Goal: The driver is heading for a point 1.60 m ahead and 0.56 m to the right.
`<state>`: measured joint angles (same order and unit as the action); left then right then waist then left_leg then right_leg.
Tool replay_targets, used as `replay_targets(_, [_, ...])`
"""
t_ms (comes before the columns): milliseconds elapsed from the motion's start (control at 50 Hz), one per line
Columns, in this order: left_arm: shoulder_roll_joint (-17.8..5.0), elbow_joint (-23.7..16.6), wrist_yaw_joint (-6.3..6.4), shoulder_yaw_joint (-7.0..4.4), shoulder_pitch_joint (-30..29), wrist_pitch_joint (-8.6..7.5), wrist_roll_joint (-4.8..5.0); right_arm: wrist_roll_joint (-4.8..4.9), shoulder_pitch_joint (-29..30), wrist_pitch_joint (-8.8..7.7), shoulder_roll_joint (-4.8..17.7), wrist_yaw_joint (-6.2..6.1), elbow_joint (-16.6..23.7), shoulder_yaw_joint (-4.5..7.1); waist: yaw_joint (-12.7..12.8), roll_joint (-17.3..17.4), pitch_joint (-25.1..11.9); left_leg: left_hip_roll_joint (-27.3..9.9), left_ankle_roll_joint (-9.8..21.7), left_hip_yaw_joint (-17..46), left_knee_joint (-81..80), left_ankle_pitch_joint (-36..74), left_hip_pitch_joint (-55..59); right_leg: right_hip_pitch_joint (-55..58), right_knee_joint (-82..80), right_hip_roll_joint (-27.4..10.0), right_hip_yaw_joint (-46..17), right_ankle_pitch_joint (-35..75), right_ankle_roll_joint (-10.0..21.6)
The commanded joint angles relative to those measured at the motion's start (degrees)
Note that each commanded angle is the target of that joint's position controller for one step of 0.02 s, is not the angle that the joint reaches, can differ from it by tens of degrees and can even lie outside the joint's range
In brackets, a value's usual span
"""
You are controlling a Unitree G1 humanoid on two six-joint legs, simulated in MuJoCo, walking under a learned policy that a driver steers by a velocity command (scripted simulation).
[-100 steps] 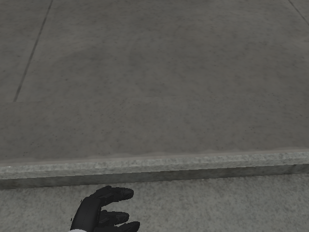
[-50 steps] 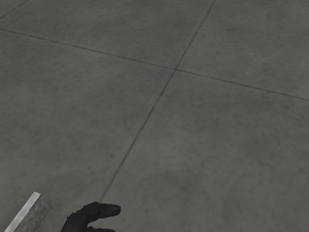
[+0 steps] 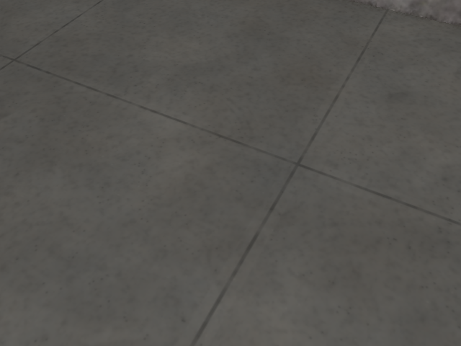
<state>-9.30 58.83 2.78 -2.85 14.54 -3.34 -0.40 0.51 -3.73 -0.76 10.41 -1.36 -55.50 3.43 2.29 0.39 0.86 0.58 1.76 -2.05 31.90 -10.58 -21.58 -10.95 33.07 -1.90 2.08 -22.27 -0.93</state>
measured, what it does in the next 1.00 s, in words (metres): steps on the spot, turning right: left foot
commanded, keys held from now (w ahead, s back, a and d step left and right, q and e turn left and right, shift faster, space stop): no key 0.04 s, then e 0.36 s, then w+e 0.20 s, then e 0.34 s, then no key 0.06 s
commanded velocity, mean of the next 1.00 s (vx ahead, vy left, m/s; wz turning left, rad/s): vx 0.09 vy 0.00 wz -0.43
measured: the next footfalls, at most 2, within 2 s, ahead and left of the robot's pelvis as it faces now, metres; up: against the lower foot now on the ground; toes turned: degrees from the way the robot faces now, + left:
left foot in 0.84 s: +0.12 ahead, +0.07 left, +0.00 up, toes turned -22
right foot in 1.22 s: +0.10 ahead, -0.19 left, +0.00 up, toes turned -32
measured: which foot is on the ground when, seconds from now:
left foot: down 0.00-0.36, up 0.38-0.82, down 0.84-1.00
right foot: down 0.00-0.86, up 0.88-1.00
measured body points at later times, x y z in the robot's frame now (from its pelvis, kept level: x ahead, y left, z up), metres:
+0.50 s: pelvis -0.03 -0.04 +0.01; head -0.02 -0.07 +0.46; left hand +0.07 +0.21 -0.11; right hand +0.08 -0.34 -0.12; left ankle +0.02 +0.11 -0.65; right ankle -0.05 -0.12 -0.73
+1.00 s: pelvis +0.06 -0.03 +0.02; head +0.08 -0.04 +0.47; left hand +0.31 +0.16 -0.08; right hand +0.08 -0.33 -0.08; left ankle +0.08 +0.08 -0.73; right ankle -0.05 -0.11 -0.64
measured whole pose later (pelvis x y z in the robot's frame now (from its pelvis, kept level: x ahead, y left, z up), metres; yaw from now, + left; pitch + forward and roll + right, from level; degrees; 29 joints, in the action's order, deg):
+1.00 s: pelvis +0.06 -0.03 +0.02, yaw -27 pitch +3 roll -1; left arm -15.5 46.3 -0.8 -6.1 9.7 -4.1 -2.7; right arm -1.4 -9.4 -7.6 13.8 -2.4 -43.0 3.7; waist 0.2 1.5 -1.2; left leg -1.2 1.4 -4.8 17.1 -11.5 -8.4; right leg -26.1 62.4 2.8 -3.2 -28.8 -1.7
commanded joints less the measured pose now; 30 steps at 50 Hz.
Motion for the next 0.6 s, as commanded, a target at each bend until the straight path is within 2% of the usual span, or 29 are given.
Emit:
replay_targets(20, [-4.38,-0.24,0.2,-0.75,3.58,-0.01,-0.08,0.07,2.28,-0.21,4.85,-0.23,2.16,0.81,0.11,-0.37,-3.91,-4.37,4.64,4.81,-2.52,13.4,11.44,-6.18,-6.83,-1.89,-1.07,9.1,1.78])
replay_targets(60, [-4.28,0.18,0.1,-0.6,3.61,0.13,-0.01,0.01,2.09,-0.01,5.17,-0.39,1.48,0.84,-0.1,-0.4,-3.54,-4.52,4.46,4.57,-2.4,13.45,12.51,-6.88,-7.16,-1.97,-1.43,10.05,1.96])
replay_targets(120, [-6.78,-2.41,0.23,-1.13,0.19,0.39,0.44,0.04,2.21,0.4,8.67,-1.68,2.06,1.93,-1.03,-0.44,-3.55,-5.41,4.75,4.17,-1.53,14.25,14.11,-9.52,-4.94,-1.43,-2.29,14.6,2.92])
replay_targets(160, [-6.79,-3.74,0.44,-1.35,-0.03,0.77,0.65,0.12,0.76,0.89,9.65,-2.59,2.13,2.48,-1.34,0.77,-4.59,-7.08,5.68,4.89,-2.16,13.43,14.96,-11.06,-2.15,-0.68,-2.39,15.39,3.17])
replay_targets(180, [-7.28,-4.83,0.46,-1.8,-0.38,1.09,0.11,-0.08,-1.52,1.06,10.1,-3.18,1.39,2.73,-1.48,1.98,-4.62,-9.11,6.98,6.16,-3.74,13.25,14.65,-11.55,-0.04,-0.1,-2.47,14.78,3.2])
replay_targets(220, [-6.0,-6.35,0.49,-1.89,-0.2,1.83,0.13,-0.22,-3.57,1.29,10.93,-4.02,1.38,3.05,-1.89,4.78,-6.26,-14.23,9.61,10.67,-7.12,11.91,16.06,-14.11,5.47,1.0,-1.18,10.5,2.38])
replay_targets(240, [-5.79,-6.98,0.41,-2.06,0.22,2.17,0.09,-0.38,-3.47,1.17,11.21,-4.3,1.72,3.06,-1.78,6.5,-7.27,-17.14,11.0,13.24,-8.81,11.86,15.86,-14.59,9.28,1.55,-0.37,5.03,2.1])
replay_targets(260, [-5.41,-7.36,0.28,-2.19,1.3,2.57,-0.13,-0.45,-2.04,0.96,11.57,-4.66,2.44,3.02,-1.44,8.79,-8.11,-20.44,12.52,15.75,-10.39,10.91,13.77,-13.95,14.52,1.57,0.09,-2.9,1.97])
replay_targets(280, [-5.51,-7.7,0.1,-2.42,2.16,2.98,-0.21,-0.66,-0.2,0.65,11.85,-4.92,3.43,2.92,-1.18,9.06,-8.24,-22.63,13.56,16.51,-11.62,9.98,10.44,-12.67,19.69,0.76,-0.29,-7.62,1.91])
replay_targets(300, [-4.94,-7.8,-0.29,-2.26,3.06,3.47,0.11,-0.77,3.38,0.38,11.86,-4.87,4.65,2.73,-0.25,8.19,-8.12,-22.73,13.15,14.96,-12.07,9.9,6.91,-10.74,21.57,-0.39,-1.18,-9.81,2.09])
replay_targets(320, [-4.15,-7.75,-0.55,-2.04,5.53,3.97,0.25,-0.22,7.6,0.29,12.48,-4.75,5.58,2.8,2.18,7.58,-7.17,-20.71,10.69,10.92,-12.1,7.01,1.96,-6.36,16.15,-1.95,-1.98,-9.04,3.01])
replay_targets(340, [-4.35,-7.06,-0.81,-2.26,8.0,4.19,0.1,0.99,11.27,0.46,12.64,-4.43,5.86,2.93,4.47,6.46,-5.61,-17.31,7.22,5.93,-10.14,3.32,-2.6,-1.2,6.85,-1.48,-0.85,-1.49,4.51])
replay_targets(360, [-5.64,-6.58,-1.25,-2.86,8.63,4.27,-0.56,1.98,9.94,0.93,11.67,-3.92,4.65,2.99,4.46,2.59,-4.44,-13.68,3.88,1.14,-4.79,-2.58,-5.28,1.42,-0.6,0.45,-0.68,6.06,6.29])
replay_targets(380, [-11.82,-8.16,-1.03,-4.39,8.42,4.23,-1.3,1.66,5.43,1.54,8.83,-3.46,3.49,2.56,2.57,-12.03,-2.26,-7.09,-1.9,-6.37,10.86,-11.64,-14.15,3.87,-12.35,-9.59,-18.2,11.16,11.07])
replay_targets(400, [-17.22,-11.43,-1.14,-4.95,7.09,3.47,-1.2,0.01,10.2,1.31,9.09,-3.41,6.33,2.55,3.41,-18.68,0.72,-0.07,-3.69,-1.96,20.56,-25.35,-22.08,-0.04,-19.37,-18.87,-34.51,15.6,18.51])
replay_targets(420, [-16.64,-11.88,-0.94,-4.87,7.02,1.98,-2.4,-0.34,12.37,0.94,8.55,-2.73,7.7,2.73,3.46,-14.92,-0.44,-0.84,-3.09,4.32,27.86,-24.05,-22.4,-2.29,-22.15,-18.8,-39.42,-0.35,21.07])
replay_targets(440, [-9.9,-11.21,-3.83,-3.36,2.59,-3.87,-3.62,-3.86,6.08,-2.22,7.35,-1.78,6.84,2.22,0.49,-17.58,2.1,-0.01,-2.44,13.25,33.83,-13.78,-25.25,-4.52,-24.5,-15.86,-38.33,-22.42,18.69])
replay_targets(460, [-10.75,-13.28,-4.83,-3.65,-4.91,-5.48,-1.39,-4.35,3.55,-4.08,11.31,-1.87,5.46,3.39,-2.07,-13.67,2.17,0.62,-2.22,11.6,38.94,-11.83,-23.05,-5.82,-23.71,-13.62,-32.21,-19.74,14.74])
replay_targets(480, [-10.51,-13.44,-5.15,-3.25,-6.61,-5.81,-0.81,-4.79,1.9,-5.24,10.31,-1.71,5.29,3.07,-3.16,-8.73,-0.56,0.34,-2.15,9.72,40.8,-9.35,-20.83,-5.85,-22.64,-11.72,-28.45,-15.82,12.76])
replay_targets(500, [-10.03,-12.41,-5.14,-2.93,-5.97,-5.51,-1.03,-4.82,1.68,-5.88,8.84,-1.42,5.45,2.53,-3.7,-4.75,-0.3,-0.35,-2.46,8.01,40.61,-6.92,-19.96,-5.91,-22.12,-10.82,-26.28,-12.95,12.09])
replay_targets(520, [-9.6,-12.17,-4.92,-2.7,-4.79,-5.07,-1.62,-4.14,1.58,-5.88,8.16,-1.2,5.64,2.11,-3.36,-3.58,-0.68,-0.69,-3.45,7.19,39.83,-5.46,-20.07,-4.6,-21.59,-10.57,-25.3,-10.22,12.23])
replay_targets(540, [-9.27,-11.71,-4.64,-2.68,-2.05,-4.59,-2.01,-3.41,1.28,-5.6,7.97,-1.1,5.81,1.85,-2.34,-4.69,-1.38,-0.94,-4.75,6.75,37.99,-4.33,-21.25,-0.89,-21.26,-10.36,-24.84,-8.54,12.95])
replay_targets(560, [-8.98,-10.88,-4.43,-2.64,1.12,-4.35,-2.15,-3.14,1.25,-5.33,7.76,-0.97,5.97,1.67,-1.36,-5.74,-1.64,-1.29,-5.85,6.21,35.34,-3.81,-22.27,2.43,-21.2,-10.21,-24.69,-7.37,13.77])
replay_targets(600, [-9.68,-10.38,-4.4,-2.72,4.25,-4.36,-1.71,-3.08,1.6,-4.86,7.6,-0.66,6.76,1.48,-0.39,-7.02,-1.51,-1.82,-7.33,4.54,28.65,-3.67,-21.51,5.12,-21.52,-9.69,-24.91,-6.0,14.66])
